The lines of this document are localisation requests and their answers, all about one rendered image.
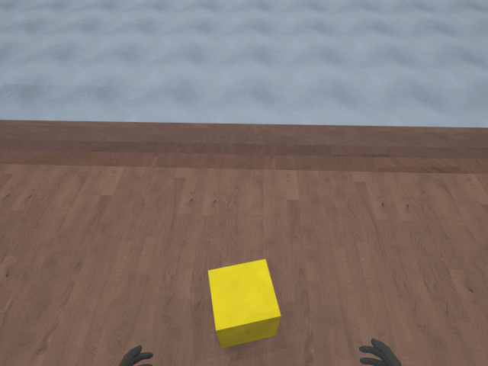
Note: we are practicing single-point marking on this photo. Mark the left robot hand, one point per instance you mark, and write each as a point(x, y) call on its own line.
point(134, 356)

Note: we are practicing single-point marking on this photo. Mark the carton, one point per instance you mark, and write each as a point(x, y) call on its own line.
point(245, 307)

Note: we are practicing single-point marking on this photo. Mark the right robot hand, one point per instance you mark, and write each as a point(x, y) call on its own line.
point(382, 351)

